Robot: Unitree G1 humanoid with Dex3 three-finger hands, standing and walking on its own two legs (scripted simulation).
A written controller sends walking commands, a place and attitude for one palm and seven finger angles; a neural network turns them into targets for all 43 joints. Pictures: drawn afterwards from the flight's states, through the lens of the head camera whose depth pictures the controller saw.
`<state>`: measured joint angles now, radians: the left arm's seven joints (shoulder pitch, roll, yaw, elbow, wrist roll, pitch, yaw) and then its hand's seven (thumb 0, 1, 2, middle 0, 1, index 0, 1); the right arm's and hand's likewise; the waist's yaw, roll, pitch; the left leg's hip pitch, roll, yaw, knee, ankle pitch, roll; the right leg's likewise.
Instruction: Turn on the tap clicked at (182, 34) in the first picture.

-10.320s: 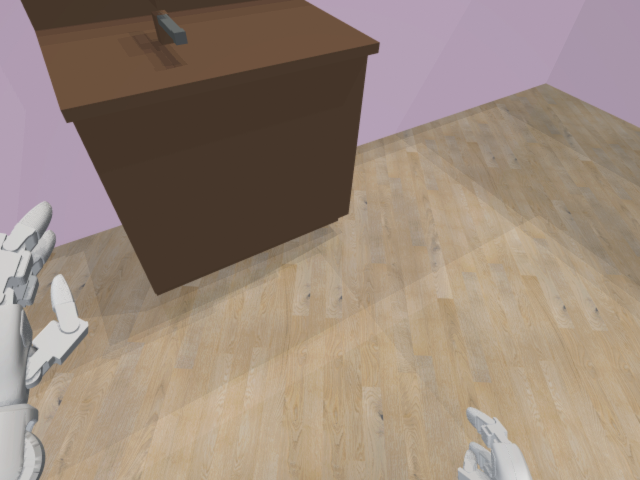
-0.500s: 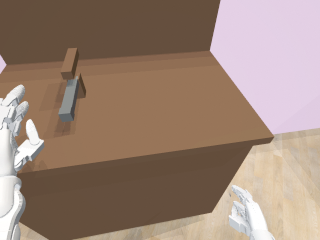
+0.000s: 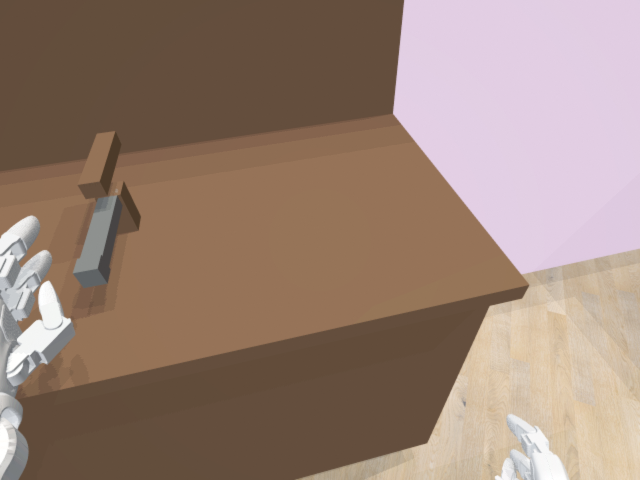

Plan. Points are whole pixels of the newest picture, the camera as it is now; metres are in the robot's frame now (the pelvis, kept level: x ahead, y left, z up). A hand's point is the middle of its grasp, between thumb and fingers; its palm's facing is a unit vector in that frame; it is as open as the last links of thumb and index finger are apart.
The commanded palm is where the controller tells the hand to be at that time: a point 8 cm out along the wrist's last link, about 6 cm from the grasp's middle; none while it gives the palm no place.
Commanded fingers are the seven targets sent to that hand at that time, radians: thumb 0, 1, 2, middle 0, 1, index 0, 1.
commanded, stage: turn the palm inward beside the body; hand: left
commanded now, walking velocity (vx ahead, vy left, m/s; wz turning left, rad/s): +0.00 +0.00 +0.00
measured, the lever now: (92, 271) +0.30 +0.33 +0.13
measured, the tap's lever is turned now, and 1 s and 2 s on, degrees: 0 0 0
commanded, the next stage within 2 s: reach beside the lever's end, fingers flat in 1.28 s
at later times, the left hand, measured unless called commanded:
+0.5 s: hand (48, 351) +0.17 +0.27 +0.18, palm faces +0.48 -0.86 -0.16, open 7.4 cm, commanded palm +0.11 +0.30 +0.19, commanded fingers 0.00 0.90 0.90 -0.20 -0.30 -0.20 -0.30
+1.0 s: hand (73, 346) +0.18 +0.25 +0.18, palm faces +0.50 -0.86 -0.13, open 7.4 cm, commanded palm +0.12 +0.28 +0.19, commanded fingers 0.00 0.90 0.90 -0.20 -0.30 -0.20 -0.30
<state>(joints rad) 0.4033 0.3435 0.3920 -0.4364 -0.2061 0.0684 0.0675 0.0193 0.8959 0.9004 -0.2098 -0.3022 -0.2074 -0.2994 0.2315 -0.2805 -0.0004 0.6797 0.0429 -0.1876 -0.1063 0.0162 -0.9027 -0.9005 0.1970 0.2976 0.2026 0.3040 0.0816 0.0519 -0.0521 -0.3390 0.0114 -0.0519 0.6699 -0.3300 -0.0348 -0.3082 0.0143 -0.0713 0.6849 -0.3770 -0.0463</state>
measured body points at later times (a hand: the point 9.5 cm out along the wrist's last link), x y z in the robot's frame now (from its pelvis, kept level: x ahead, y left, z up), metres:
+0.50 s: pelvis -0.02 +0.02 +0.00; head -0.05 +0.00 +0.45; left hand +0.14 +0.31 +0.19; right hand +0.21 -0.16 -0.05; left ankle +0.02 +0.15 -0.72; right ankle -0.01 -0.08 -0.72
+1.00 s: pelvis -0.01 +0.01 +0.01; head -0.04 -0.02 +0.45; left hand +0.14 +0.29 +0.19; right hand +0.22 -0.19 -0.06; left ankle +0.02 +0.15 -0.72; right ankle -0.01 -0.08 -0.72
